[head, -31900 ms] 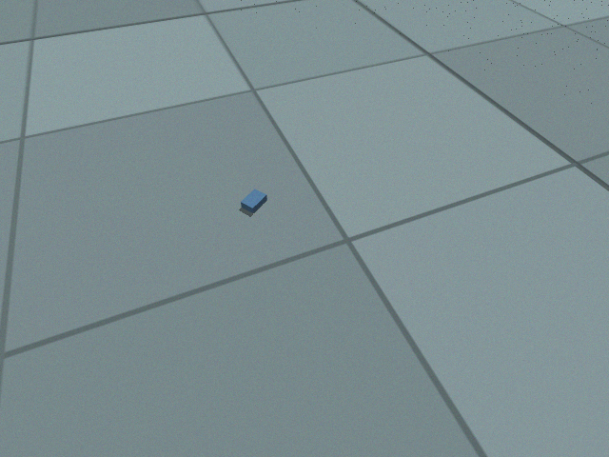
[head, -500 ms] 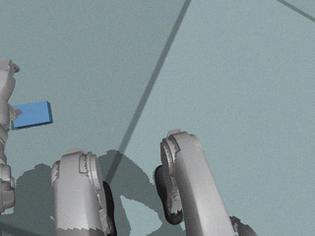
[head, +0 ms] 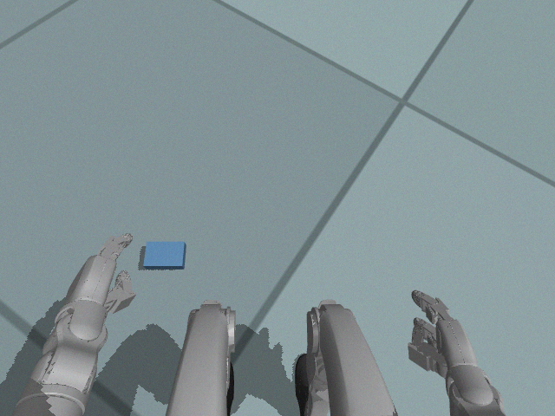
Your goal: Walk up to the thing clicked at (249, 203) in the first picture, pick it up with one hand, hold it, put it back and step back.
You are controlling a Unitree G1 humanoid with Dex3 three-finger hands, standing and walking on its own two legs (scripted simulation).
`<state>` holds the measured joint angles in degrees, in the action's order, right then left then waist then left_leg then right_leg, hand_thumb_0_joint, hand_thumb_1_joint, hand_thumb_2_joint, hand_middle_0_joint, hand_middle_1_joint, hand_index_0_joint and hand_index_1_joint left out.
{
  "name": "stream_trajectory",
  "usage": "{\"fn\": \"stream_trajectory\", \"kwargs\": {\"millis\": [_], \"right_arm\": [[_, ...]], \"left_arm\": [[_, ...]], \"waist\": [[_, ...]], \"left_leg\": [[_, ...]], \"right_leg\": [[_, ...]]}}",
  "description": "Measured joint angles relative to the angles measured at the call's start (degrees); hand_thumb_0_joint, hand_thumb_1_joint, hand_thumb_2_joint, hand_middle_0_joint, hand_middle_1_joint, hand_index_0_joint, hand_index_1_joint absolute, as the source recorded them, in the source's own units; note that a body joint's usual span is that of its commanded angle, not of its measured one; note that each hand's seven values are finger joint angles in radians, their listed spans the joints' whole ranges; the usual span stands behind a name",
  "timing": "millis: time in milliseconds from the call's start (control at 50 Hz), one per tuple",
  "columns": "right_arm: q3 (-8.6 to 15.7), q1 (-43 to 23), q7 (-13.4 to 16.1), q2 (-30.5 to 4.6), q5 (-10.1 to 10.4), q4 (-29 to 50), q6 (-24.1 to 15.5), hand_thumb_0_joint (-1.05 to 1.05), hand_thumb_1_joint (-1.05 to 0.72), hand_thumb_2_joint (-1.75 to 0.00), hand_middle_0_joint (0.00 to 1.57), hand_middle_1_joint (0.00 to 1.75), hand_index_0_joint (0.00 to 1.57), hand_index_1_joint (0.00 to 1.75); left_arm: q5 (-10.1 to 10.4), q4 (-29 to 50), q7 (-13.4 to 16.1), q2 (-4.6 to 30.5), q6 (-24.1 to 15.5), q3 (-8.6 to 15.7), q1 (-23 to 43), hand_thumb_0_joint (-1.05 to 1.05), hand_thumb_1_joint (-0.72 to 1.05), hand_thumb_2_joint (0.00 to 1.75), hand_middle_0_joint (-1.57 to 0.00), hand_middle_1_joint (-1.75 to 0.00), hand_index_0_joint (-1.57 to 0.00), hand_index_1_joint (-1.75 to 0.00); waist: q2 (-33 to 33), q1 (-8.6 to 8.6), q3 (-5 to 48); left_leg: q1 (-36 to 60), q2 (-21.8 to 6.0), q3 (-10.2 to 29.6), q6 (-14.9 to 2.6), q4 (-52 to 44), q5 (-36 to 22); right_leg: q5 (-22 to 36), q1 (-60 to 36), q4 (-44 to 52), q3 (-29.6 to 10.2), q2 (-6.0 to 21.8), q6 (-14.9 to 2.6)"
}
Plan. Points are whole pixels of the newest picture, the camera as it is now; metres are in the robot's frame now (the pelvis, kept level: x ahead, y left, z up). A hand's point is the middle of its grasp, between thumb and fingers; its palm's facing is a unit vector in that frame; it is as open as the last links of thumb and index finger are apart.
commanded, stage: home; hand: left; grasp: from above
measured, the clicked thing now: (165, 255) +0.48 +0.28 -0.52
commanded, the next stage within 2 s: none
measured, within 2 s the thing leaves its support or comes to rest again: neither
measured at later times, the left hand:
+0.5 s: hand (94, 308) +0.24 +0.19 +0.10, palm faces +0.11 -0.97 -0.22, open 7.4 cm
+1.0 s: hand (76, 331) +0.22 +0.18 +0.14, palm faces +0.11 -0.97 -0.20, open 7.4 cm
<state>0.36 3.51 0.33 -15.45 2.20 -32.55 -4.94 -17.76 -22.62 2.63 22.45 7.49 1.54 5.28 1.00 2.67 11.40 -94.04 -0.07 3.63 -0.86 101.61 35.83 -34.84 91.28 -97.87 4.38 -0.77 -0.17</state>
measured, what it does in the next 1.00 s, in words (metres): rises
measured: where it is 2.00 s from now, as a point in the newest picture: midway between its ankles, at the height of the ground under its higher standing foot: outside the picture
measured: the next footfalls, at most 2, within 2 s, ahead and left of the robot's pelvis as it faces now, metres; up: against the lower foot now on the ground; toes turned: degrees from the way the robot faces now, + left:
none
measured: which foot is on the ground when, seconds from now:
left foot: down 0.00-1.00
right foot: down 0.00-1.00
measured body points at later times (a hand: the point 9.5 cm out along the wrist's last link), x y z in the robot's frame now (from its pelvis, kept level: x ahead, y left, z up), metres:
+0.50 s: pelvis +0.06 +0.00 +0.17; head +0.11 +0.01 +0.61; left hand +0.23 +0.24 +0.12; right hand +0.21 -0.24 +0.08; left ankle +0.08 +0.11 -0.50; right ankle +0.08 -0.12 -0.50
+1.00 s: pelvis +0.07 +0.00 +0.19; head +0.09 +0.00 +0.64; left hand +0.21 +0.24 +0.15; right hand +0.26 -0.23 +0.13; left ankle +0.08 +0.11 -0.50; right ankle +0.08 -0.12 -0.50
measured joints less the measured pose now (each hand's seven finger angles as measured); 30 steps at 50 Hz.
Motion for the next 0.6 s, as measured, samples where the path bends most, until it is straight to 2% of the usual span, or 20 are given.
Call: {"fn": "stream_trajectory", "kwargs": {"millis": [140,320,440,600], "right_arm": [[-1.95,1.8,2.33,2.6,0.58,0.98,-0.97,0.0,-0.9,-0.9,0.2,0.3,0.2,0.29],[-3.65,8.31,5.92,3.83,0.79,0.67,-2.2,0.01,-0.9,-0.9,0.21,0.3,0.2,0.29],[-3.36,12.65,8.41,3.48,0.48,1.2,-3.54,0.01,-0.9,-0.9,0.21,0.3,0.2,0.29],[-2.01,15.23,10.33,2.73,-0.29,2.8,-5.7,0.01,-0.9,-0.9,0.21,0.3,0.2,0.29]], "left_arm": [[9.8,7.17,1.3,-3.07,5.77,0.42,-7.96,0.01,0.9,0.9,-0.22,-0.3,-0.22,-0.3],[18.83,15.45,2.02,-7.15,12.59,1.36,-18.17,0.01,0.9,0.9,-0.21,-0.3,-0.21,-0.3],[21.74,21.13,1.69,-9.2,15.37,1.45,-25.18,0.01,0.91,0.9,-0.21,-0.3,-0.21,-0.3],[21.68,28.92,0.73,-9.93,16.96,0.41,-33.51,0.01,0.91,0.9,-0.21,-0.3,-0.21,-0.3]], "waist": [[0.3,0.2,-0.37],[1.8,0.73,-1.18],[2.18,1.15,-1.46],[2.64,0.74,-0.92]], "left_leg": [[12.19,0.07,0.09,0.3,-10.08,-1.47],[29.6,-0.43,0.0,0.44,-24.68,-3.91],[40.62,-0.7,-0.23,0.54,-33.93,-5.83],[51.18,-0.79,-0.43,0.55,-42.52,-7.8]], "right_leg": [[1.35,-12.18,9.98,-0.07,-0.03,-0.2],[4.15,-29.6,24.95,-0.39,-0.61,-0.28],[6.26,-40.59,34.4,-0.75,-0.91,-0.35],[8.37,-51.22,43.2,-1.06,-1.01,-0.35]]}}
